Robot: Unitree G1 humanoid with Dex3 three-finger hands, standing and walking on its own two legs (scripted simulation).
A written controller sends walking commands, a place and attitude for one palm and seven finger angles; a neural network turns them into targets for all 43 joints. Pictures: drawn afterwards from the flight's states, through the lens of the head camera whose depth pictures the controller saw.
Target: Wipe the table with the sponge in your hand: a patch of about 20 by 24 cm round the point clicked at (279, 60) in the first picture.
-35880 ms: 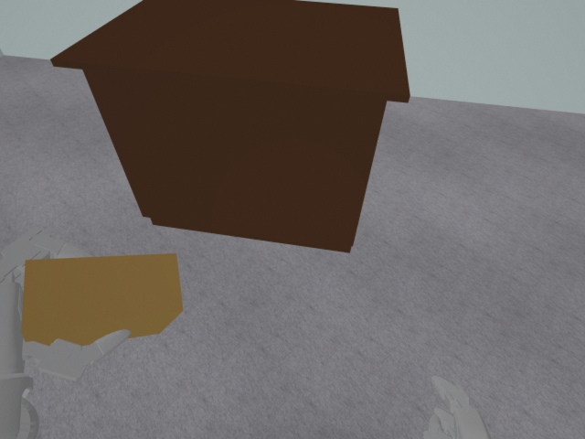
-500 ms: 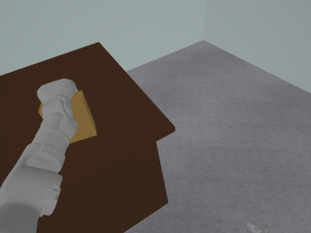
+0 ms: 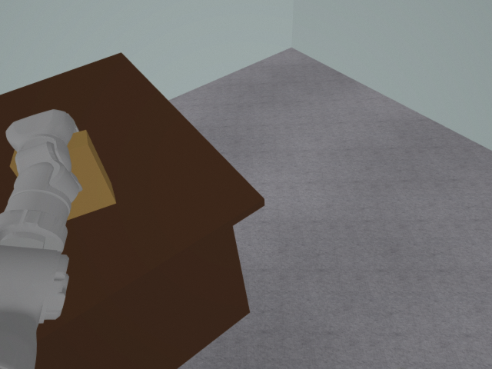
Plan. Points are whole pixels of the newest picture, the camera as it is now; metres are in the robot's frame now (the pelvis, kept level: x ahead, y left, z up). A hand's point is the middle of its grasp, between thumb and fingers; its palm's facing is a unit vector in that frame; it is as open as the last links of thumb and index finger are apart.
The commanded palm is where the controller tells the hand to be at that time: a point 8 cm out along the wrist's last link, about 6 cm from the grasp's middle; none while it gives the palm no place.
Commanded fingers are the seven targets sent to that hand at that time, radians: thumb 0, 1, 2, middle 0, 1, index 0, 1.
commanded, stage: wipe forward along the third lane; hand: left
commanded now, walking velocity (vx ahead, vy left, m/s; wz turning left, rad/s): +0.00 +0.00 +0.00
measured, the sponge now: (74, 187) +0.42 +0.30 +0.08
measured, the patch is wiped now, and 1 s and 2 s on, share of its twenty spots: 1.00 1.00 1.00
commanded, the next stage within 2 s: wipe back along the third lane in 0.08 s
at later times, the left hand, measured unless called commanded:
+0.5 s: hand (54, 165) +0.43 +0.31 +0.14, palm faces +0.04 -0.05 -1.00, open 10.1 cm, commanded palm +0.38 +0.31 +0.17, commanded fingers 0.00 0.10 1.30 -1.20 -1.60 -1.20 -1.60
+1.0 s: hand (51, 178) +0.40 +0.30 +0.14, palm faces +0.15 -0.08 -0.98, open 10.1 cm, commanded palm +0.34 +0.28 +0.17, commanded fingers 0.00 0.10 1.30 -1.20 -1.60 -1.20 -1.60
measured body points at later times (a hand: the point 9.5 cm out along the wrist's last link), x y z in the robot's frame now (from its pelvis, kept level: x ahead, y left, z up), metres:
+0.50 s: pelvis +0.02 +0.05 +0.01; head +0.02 +0.02 +0.46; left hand +0.42 +0.31 +0.19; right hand +0.18 -0.19 -0.11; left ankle +0.01 +0.14 -0.73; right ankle -0.02 -0.02 -0.73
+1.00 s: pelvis +0.03 +0.11 +0.00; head +0.01 +0.08 +0.45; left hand +0.38 +0.30 +0.19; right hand +0.27 -0.07 -0.08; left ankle +0.01 +0.14 -0.73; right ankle -0.02 -0.01 -0.73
